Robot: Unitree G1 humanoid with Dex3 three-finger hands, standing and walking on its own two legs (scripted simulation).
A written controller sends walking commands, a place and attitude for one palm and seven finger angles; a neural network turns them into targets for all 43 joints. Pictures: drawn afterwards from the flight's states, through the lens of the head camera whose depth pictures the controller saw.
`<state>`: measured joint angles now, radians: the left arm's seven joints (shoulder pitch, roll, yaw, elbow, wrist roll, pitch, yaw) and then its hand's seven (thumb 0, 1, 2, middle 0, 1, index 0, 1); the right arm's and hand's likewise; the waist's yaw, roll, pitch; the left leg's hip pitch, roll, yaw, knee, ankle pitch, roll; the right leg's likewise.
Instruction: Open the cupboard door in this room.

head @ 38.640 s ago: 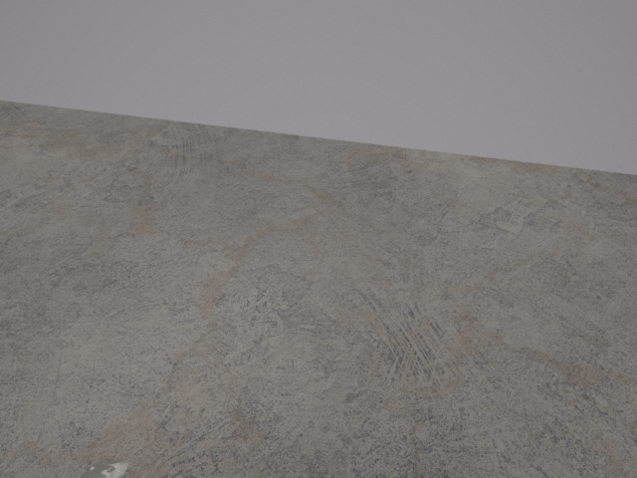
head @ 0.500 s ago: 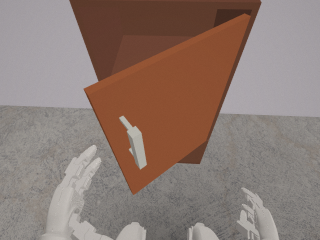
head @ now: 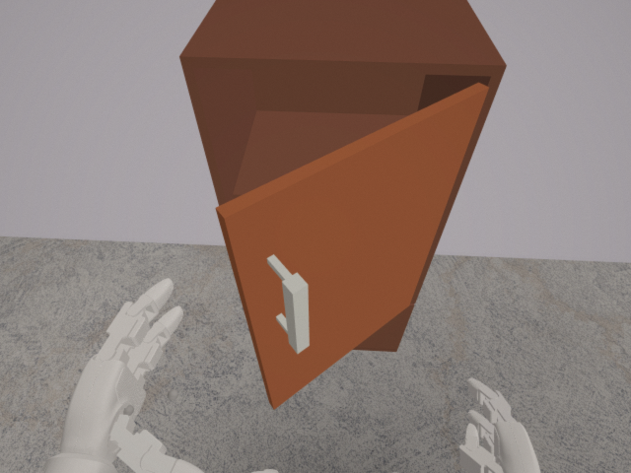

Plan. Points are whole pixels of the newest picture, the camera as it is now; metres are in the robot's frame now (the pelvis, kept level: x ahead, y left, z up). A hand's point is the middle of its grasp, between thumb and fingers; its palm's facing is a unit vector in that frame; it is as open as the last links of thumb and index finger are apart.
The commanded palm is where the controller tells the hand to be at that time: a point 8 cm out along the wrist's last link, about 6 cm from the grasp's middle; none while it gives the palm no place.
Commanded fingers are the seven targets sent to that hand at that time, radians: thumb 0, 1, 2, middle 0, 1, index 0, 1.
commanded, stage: draw the hand back to the body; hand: left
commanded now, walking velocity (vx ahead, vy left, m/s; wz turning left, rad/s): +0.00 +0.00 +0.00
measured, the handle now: (288, 306) +0.32 +0.07 +0.04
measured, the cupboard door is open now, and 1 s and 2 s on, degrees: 41 41 41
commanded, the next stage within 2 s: step back with the hand held close in 1.16 s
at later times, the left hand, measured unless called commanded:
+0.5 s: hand (77, 330) +0.21 +0.23 +0.17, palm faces +0.32 -0.86 -0.39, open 12.4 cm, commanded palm +0.16 +0.28 +0.19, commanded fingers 0.00 0.44 0.70 -0.18 -0.30 -0.18 -0.30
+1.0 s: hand (38, 285) +0.22 +0.25 +0.22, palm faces +0.44 -0.80 -0.40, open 7.6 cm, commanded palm +0.17 +0.28 +0.23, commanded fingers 0.00 0.90 0.90 -0.20 -0.30 -0.20 -0.30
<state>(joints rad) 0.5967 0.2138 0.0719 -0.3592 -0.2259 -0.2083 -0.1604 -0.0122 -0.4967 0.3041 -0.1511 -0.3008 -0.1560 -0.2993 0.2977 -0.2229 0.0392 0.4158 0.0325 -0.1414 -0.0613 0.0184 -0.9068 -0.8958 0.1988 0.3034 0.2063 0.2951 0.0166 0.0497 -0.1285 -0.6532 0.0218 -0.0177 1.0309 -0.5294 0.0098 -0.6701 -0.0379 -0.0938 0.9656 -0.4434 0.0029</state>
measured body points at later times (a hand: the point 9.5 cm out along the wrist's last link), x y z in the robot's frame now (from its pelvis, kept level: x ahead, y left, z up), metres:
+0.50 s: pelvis +0.02 +0.01 +0.05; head +0.01 -0.01 +0.50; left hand +0.19 +0.28 +0.19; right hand +0.20 -0.20 -0.03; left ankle -0.01 +0.11 -0.68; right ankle +0.02 -0.13 -0.68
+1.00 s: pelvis +0.03 -0.01 +0.07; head +0.01 -0.04 +0.51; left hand +0.19 +0.29 +0.24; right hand +0.21 -0.24 -0.02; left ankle -0.01 +0.11 -0.68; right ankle +0.02 -0.13 -0.68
